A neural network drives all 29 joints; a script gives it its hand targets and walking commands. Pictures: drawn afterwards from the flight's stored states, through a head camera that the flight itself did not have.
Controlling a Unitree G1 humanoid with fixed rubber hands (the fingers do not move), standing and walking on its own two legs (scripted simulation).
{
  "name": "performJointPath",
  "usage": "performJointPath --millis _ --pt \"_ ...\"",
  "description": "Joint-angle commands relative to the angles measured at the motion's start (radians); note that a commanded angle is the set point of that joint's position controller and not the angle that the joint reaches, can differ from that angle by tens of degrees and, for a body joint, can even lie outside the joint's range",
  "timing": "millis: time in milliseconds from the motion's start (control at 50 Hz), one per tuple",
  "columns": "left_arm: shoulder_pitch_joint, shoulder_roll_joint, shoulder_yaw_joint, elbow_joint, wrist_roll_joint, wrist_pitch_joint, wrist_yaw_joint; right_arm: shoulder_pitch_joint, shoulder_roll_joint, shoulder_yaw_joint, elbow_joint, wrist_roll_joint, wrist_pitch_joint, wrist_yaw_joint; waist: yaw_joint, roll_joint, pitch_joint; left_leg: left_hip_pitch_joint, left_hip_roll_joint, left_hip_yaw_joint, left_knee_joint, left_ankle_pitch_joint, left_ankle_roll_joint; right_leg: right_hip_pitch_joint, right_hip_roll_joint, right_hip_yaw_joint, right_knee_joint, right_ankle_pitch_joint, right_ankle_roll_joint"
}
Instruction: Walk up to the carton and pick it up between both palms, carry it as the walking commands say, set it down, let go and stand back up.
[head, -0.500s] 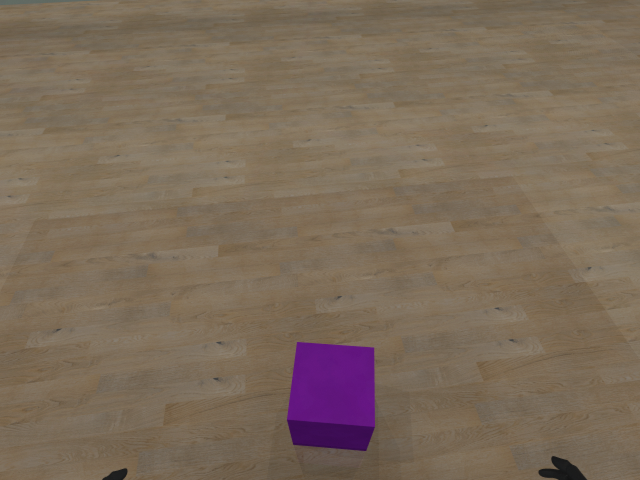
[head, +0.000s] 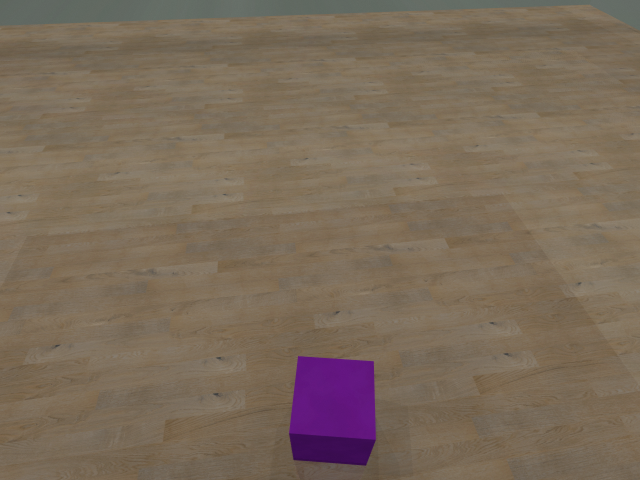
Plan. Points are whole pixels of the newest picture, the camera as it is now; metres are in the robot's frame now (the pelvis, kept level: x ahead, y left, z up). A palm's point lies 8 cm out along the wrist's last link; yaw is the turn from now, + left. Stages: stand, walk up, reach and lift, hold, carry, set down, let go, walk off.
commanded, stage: walk up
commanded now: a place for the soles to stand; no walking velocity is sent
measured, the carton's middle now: (332, 411) +0.43 -0.01 -0.65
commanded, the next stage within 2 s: reach and lift in 0.78 s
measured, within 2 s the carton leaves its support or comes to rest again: neither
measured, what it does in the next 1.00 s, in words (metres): stands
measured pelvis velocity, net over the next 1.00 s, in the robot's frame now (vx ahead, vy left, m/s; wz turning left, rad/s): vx -0.02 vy -0.01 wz -0.06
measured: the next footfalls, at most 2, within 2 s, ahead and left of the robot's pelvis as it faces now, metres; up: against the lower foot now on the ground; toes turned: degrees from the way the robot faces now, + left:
none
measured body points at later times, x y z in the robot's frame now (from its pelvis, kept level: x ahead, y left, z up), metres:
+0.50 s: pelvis +0.02 -0.01 +0.00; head +0.02 +0.00 +0.45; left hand +0.11 +0.30 -0.12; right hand +0.12 -0.31 -0.11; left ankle +0.02 +0.11 -0.74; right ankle -0.03 -0.11 -0.74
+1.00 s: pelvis -0.02 -0.01 -0.01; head +0.08 +0.01 +0.43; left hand +0.17 +0.28 -0.12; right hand +0.17 -0.29 -0.11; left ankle +0.02 +0.11 -0.74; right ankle -0.03 -0.12 -0.74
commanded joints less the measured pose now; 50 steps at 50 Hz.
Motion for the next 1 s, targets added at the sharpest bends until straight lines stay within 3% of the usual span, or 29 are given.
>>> performJointPath --millis 0,60,80,140,160,200,220,240,260,320,380,420,480,560,600,640,660,700,760,780,800,820,840,860,880,900,920,940,980 --pt "-0.085 0.196 0.027 -0.045 -0.003 -0.022 0.009 -0.069 -0.236 -0.048 -0.059 0.003 -0.024 -0.015 0.002 0.054 -0.074 0.038 0.102 -0.108 -0.101 0.222 0.032 0.008 -0.111 0.128 -0.109 0.115 -0.039" --pt "-0.059 0.199 0.025 -0.033 -0.009 -0.017 0.013 -0.09 -0.231 -0.044 -0.041 0.005 -0.021 -0.016 0.01 0.024 -0.051 0.03 0.103 -0.124 -0.113 0.202 0.039 0.006 -0.101 0.126 -0.117 0.1 -0.034" --pt "-0.103 0.196 0.027 -0.035 -0.01 -0.019 0.011 -0.071 -0.233 -0.045 -0.032 0.005 -0.022 -0.017 -0.013 0.048 -0.019 0.038 0.098 -0.126 -0.125 0.231 0.035 -0.017 -0.095 0.101 -0.11 0.134 -0.04" --pt "-0.078 0.186 0.029 -0.037 -0.01 -0.018 0.014 -0.083 -0.199 -0.042 -0.04 0.007 -0.017 -0.018 0.017 0.01 -0.08 0.031 0.11 -0.157 -0.139 0.204 0.034 0.047 -0.103 0.124 -0.125 0.121 -0.03" --pt "-0.072 0.196 0.032 -0.037 -0.011 -0.019 0.015 -0.096 -0.223 -0.042 -0.059 0.005 -0.022 -0.016 0.002 0.06 -0.045 0.031 0.099 -0.136 -0.13 0.244 0.027 0.031 -0.103 0.121 -0.148 0.148 -0.03" --pt "-0.07 0.185 0.032 -0.033 -0.008 -0.014 0.016 -0.084 -0.209 -0.038 -0.035 0.001 -0.021 -0.018 0.017 -0.025 -0.045 0.047 0.109 -0.13 -0.108 0.326 0.041 0.048 -0.112 0.105 -0.132 0.237 -0.028" --pt "-0.055 0.184 0.036 -0.032 -0.014 -0.021 0.014 -0.094 -0.21 -0.045 -0.048 0.003 -0.022 -0.016 0.007 0.058 -0.112 0.099 0.113 -0.118 -0.114 0.353 0.029 0.052 -0.112 0.098 -0.122 0.234 -0.041" --pt "-0.069 0.169 0.029 -0.043 -0.011 -0.014 0.011 -0.071 -0.214 -0.043 -0.044 0.003 -0.02 -0.014 0.006 -0.022 -0.12 0.091 0.099 -0.122 -0.11 0.34 0.028 0.063 -0.101 0.104 -0.135 0.233 -0.023" --pt "-0.073 0.171 0.029 -0.022 -0.01 -0.013 0.015 -0.083 -0.221 -0.042 -0.04 0.004 -0.021 -0.016 0.007 0.022 -0.082 0.077 0.102 -0.118 -0.121 0.305 0.028 0.032 -0.099 0.104 -0.144 0.211 -0.027" --pt "-0.097 0.174 0.03 -0.039 -0.01 -0.014 0.019 -0.078 -0.217 -0.05 -0.042 -0.002 -0.015 -0.016 -0.013 -0.006 -0.086 0.097 0.114 -0.129 -0.137 0.367 0.035 0.043 -0.101 0.089 -0.115 0.23 -0.025" --pt "-0.044 0.166 0.036 -0.028 -0.006 -0.017 0.022 -0.079 -0.199 -0.052 -0.055 0.001 -0.013 -0.021 0.008 0.03 -0.073 0.089 0.092 -0.082 -0.088 0.363 0.029 0.059 -0.114 0.094 -0.126 0.327 -0.027" --pt "-0.052 0.186 0.046 -0.032 -0.006 -0.02 0.023 -0.081 -0.187 -0.051 -0.071 0.004 -0.01 -0.022 0.005 -0.024 -0.071 0.06 0.094 -0.098 -0.073 0.376 0.02 0.068 -0.12 0.09 -0.114 0.361 -0.026" --pt "-0.068 0.182 0.039 -0.031 -0.006 -0.013 0.022 -0.09 -0.207 -0.052 -0.054 0.005 -0.004 -0.015 -0.022 0.038 -0.107 0.088 0.083 -0.084 -0.101 0.322 0.021 0.064 -0.104 0.072 -0.123 0.283 -0.018" --pt "-0.074 0.173 0.049 -0.039 -0.003 -0.004 0.024 -0.078 -0.205 -0.059 -0.066 0.004 -0.011 -0.022 -0.01 -0.012 -0.083 0.067 0.111 -0.135 -0.106 0.318 0.04 0.072 -0.096 0.084 -0.12 0.244 -0.019" --pt "-0.088 0.176 0.057 -0.051 -0.005 -0.007 0.022 -0.104 -0.199 -0.057 -0.081 -0.001 -0.009 -0.019 0.001 0.058 -0.044 0.029 0.103 -0.104 -0.112 0.288 0.035 0.075 -0.112 0.086 -0.13 0.219 -0.033" --pt "-0.08 0.173 0.049 -0.047 -0.002 -0.012 0.022 -0.091 -0.183 -0.046 -0.084 0.003 -0.009 -0.019 0.0 0.011 -0.053 0.05 0.097 -0.119 -0.119 0.319 0.026 0.066 -0.1 0.076 -0.115 0.229 -0.03" --pt "-0.063 0.17 0.043 -0.043 -0.007 -0.01 0.018 -0.098 -0.208 -0.05 -0.067 0.0 -0.011 -0.022 0.016 0.071 -0.039 0.062 0.106 -0.107 -0.118 0.354 0.029 0.062 -0.106 0.084 -0.12 0.27 -0.029" --pt "-0.078 0.174 0.052 -0.032 0.0 -0.011 0.015 -0.061 -0.221 -0.048 -0.062 0.004 -0.004 -0.02 -0.005 -0.032 -0.091 0.069 0.096 -0.115 -0.127 0.282 0.035 0.101 -0.095 0.098 -0.153 0.204 -0.026" --pt "-0.054 0.183 0.051 -0.02 -0.001 -0.003 0.019 -0.067 -0.214 -0.055 -0.053 -0.001 -0.005 -0.024 0.016 0.006 -0.007 0.024 0.079 -0.086 -0.125 0.255 0.016 0.074 -0.116 0.099 -0.157 0.196 -0.031" --pt "-0.332 0.085 0.119 -0.371 -0.013 0.043 0.0 -0.283 -0.101 -0.157 -0.404 -0.032 0.052 0.001 0.049 -0.059 0.034 -0.061 -0.064 0.023 -0.021 0.118 -0.028 -0.265 0.039 0.11 -0.043 0.117 0.043" --pt "-0.274 0.131 0.14 -0.526 0.014 0.111 -0.015 -0.236 -0.093 -0.117 -0.477 -0.035 0.124 0.022 0.03 0.031 0.072 -0.022 -0.047 0.042 -0.013 0.046 -0.045 -0.243 0.042 0.105 -0.045 0.012 0.012" --pt "-0.253 0.126 0.139 -0.536 0.004 0.13 -0.025 -0.205 -0.108 -0.111 -0.478 -0.036 0.139 0.018 0.043 -0.032 0.051 -0.013 -0.043 0.052 0.022 0.091 -0.03 -0.242 0.018 0.134 -0.046 0.063 -0.007" --pt "-0.224 0.133 0.149 -0.543 -0.004 0.154 -0.027 -0.204 -0.129 -0.131 -0.525 -0.063 0.139 0.026 0.096 -0.109 0.039 -0.03 -0.035 0.023 0.052 0.161 -0.02 -0.213 0.025 0.156 -0.013 0.147 0.012" --pt "-0.249 0.128 0.169 -0.557 0.02 0.188 -0.031 -0.198 -0.158 -0.172 -0.55 -0.065 0.194 0.033 0.068 -0.113 -0.023 -0.1 -0.041 0.029 0.042 0.165 -0.019 -0.155 0.047 0.131 0.019 0.185 0.016" --pt "-0.169 0.117 0.169 -0.524 0.04 0.23 -0.043 -0.201 -0.112 -0.135 -0.578 -0.025 0.225 0.039 0.08 -0.062 -0.037 -0.066 -0.061 0.021 0.057 0.176 -0.017 -0.177 0.031 0.161 0.012 0.161 0.019" --pt "-0.134 0.127 0.187 -0.54 0.025 0.245 -0.036 -0.125 -0.161 -0.216 -0.519 -0.068 0.241 0.033 0.064 -0.013 -0.095 -0.024 -0.078 0.036 0.074 0.19 -0.036 -0.177 0.023 0.164 0.023 0.168 0.006" --pt "-0.055 0.109 0.2 -0.489 0.035 0.258 -0.037 -0.099 -0.101 -0.183 -0.53 -0.064 0.253 0.047 0.098 -0.052 -0.171 -0.045 -0.077 0.021 0.077 0.229 -0.02 -0.091 0.049 0.155 0.07 0.242 0.011" --pt "-0.018 0.108 0.206 -0.49 0.045 0.271 -0.042 -0.058 -0.09 -0.166 -0.494 -0.047 0.275 0.038 0.098 -0.003 -0.171 -0.054 -0.086 0.035 0.109 0.236 -0.022 -0.137 0.041 0.177 0.107 0.269 0.009" --pt "-0.041 0.039 0.183 -0.558 0.032 0.265 -0.031 -0.096 -0.151 -0.207 -0.535 -0.073 0.266 0.049 0.061 0.112 -0.25 -0.016 -0.064 -0.012 0.111 0.309 -0.05 -0.159 0.086 0.151 0.149 0.267 0.001"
